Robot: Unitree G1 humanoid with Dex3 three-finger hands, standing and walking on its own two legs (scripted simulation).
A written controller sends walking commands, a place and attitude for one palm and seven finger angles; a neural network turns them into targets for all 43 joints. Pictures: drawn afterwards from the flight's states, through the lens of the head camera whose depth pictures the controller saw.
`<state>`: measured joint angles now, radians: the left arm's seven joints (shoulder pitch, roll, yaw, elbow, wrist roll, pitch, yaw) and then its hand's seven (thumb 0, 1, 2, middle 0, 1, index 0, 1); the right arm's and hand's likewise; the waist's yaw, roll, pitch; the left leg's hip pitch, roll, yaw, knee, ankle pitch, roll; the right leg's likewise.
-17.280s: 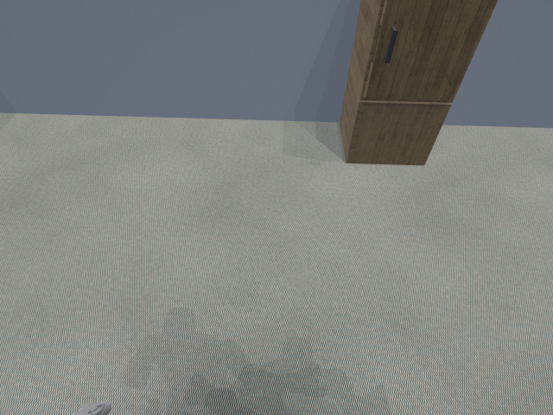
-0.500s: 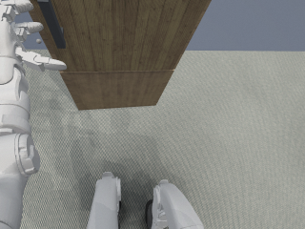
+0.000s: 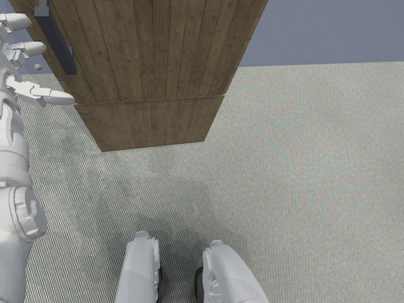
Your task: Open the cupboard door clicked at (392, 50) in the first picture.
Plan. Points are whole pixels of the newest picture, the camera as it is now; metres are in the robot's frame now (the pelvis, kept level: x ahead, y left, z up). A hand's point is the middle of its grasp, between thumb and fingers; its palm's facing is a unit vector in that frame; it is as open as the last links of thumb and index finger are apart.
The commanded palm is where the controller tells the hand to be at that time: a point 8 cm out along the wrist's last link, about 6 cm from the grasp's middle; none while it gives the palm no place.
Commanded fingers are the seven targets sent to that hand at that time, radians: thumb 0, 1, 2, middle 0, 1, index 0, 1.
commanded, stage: move the hooked fingers beside the handle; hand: left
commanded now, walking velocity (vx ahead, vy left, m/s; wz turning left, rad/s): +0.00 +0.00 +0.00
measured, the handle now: (58, 36) +0.57 +0.24 +0.06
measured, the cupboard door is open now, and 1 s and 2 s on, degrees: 0 0 0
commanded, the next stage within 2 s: slide the fingers in behind the handle in 1.66 s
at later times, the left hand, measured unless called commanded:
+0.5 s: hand (29, 67) +0.51 +0.28 +0.04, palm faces +0.15 -0.99 -0.01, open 14.0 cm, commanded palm +0.50 +0.30 +0.04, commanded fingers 0.00 -0.50 0.30 -0.30 -1.20 -0.30 -1.20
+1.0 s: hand (13, 69) +0.50 +0.30 +0.05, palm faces +0.15 -0.99 -0.02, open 14.0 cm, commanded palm +0.50 +0.31 +0.04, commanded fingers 0.00 -0.50 0.30 -0.30 -1.20 -0.30 -1.20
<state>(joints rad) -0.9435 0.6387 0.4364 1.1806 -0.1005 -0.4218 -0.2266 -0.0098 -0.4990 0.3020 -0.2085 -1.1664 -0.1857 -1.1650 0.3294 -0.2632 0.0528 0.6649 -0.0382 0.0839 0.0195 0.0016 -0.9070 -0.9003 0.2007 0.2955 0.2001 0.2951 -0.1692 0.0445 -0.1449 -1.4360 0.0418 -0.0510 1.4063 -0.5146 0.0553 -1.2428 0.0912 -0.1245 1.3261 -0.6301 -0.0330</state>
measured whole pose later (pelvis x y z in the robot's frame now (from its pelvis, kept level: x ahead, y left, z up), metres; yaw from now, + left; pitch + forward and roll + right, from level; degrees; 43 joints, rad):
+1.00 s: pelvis -0.02 +0.00 -0.01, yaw -2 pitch +31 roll -8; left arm -0.95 0.78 0.55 1.20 -0.10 -0.38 -0.38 -0.01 -0.50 0.30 -0.30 -1.20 -0.30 -1.20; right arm 0.32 -0.29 0.08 0.62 -0.01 0.08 -0.02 0.00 -0.91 -0.90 0.20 0.30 0.20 0.30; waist -0.18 0.04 -0.14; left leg -1.49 0.06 -0.04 1.45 -0.51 0.06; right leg -1.31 0.11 -0.11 1.38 -0.62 -0.03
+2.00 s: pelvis -0.01 +0.00 -0.01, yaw -2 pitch +31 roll -9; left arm -0.94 0.73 0.52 1.14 -0.11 -0.36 -0.38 -0.01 -0.50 0.30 -0.30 -1.20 -0.30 -1.20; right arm 0.32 -0.28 0.07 0.63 -0.02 0.08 -0.01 0.00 -0.91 -0.90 0.20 0.30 0.20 0.30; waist -0.17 0.04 -0.14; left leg -1.49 0.06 -0.04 1.45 -0.51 0.06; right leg -1.31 0.10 -0.12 1.37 -0.63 -0.03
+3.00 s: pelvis -0.01 -0.01 -0.01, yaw +0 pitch +31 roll -7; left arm -0.96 0.60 0.42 1.18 -0.10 -0.42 -0.18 -0.01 -0.50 0.30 -0.28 -1.23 -0.31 -1.21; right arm 0.34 -0.26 0.05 0.67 -0.03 0.08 0.01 0.00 -0.91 -0.90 0.20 0.30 0.20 0.30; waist -0.17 0.05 -0.15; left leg -1.46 0.05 -0.05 1.42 -0.51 0.04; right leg -1.28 0.10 -0.12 1.36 -0.63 -0.05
